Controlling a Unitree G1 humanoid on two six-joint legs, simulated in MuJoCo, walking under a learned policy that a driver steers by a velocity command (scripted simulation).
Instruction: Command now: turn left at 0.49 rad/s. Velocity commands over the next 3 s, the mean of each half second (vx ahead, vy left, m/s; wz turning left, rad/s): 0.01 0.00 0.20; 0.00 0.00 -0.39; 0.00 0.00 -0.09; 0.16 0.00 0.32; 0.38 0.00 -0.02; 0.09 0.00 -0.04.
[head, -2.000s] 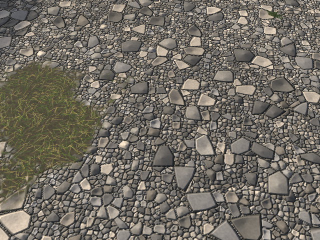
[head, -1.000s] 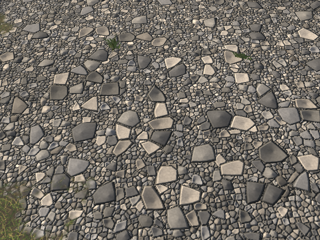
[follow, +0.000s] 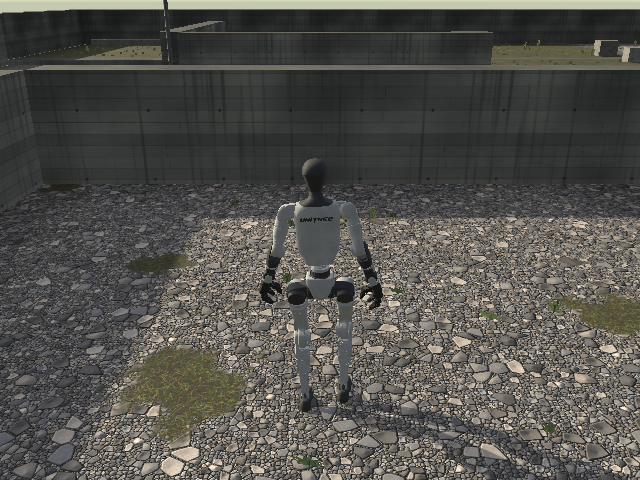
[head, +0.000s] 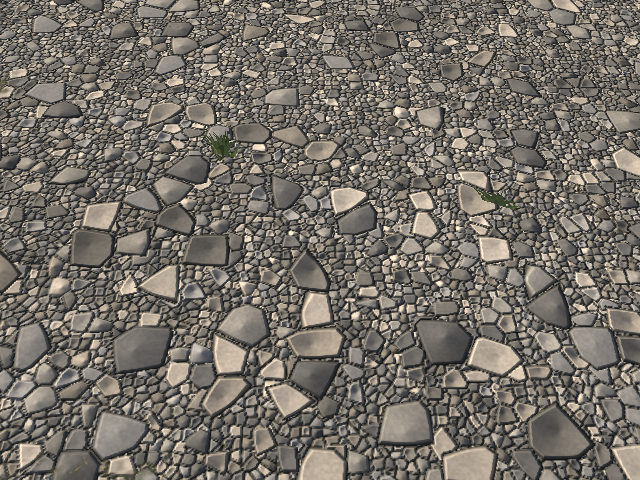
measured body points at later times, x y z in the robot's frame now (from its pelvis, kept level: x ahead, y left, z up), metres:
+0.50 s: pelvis -0.02 -0.01 +0.01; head +0.00 -0.02 +0.46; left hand +0.03 +0.26 -0.12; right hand +0.11 -0.26 -0.12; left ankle -0.01 +0.08 -0.72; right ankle -0.01 -0.12 -0.73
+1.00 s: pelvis -0.04 +0.02 +0.02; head -0.01 +0.04 +0.47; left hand +0.11 +0.28 -0.12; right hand -0.01 -0.26 -0.09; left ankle -0.04 +0.11 -0.73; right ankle -0.10 -0.11 -0.66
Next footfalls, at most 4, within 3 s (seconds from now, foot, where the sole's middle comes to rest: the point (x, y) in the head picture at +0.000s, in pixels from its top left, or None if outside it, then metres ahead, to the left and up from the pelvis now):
0.44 right None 0.03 -0.12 -0.76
0.76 left None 0.00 0.10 -0.76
1.16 right None -0.05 -0.10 -0.76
1.96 left None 0.05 0.13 -0.76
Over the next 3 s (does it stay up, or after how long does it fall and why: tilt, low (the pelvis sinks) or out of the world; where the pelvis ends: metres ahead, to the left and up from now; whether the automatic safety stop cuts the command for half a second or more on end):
stays up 0.36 0.08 0.02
